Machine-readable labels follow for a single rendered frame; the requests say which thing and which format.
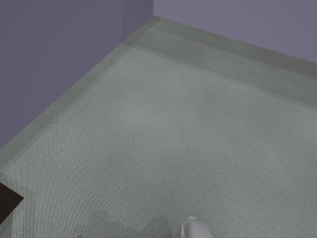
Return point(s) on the right robot thigh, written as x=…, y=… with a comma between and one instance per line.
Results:
x=193, y=228

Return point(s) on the cupboard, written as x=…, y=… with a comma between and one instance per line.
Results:
x=9, y=199

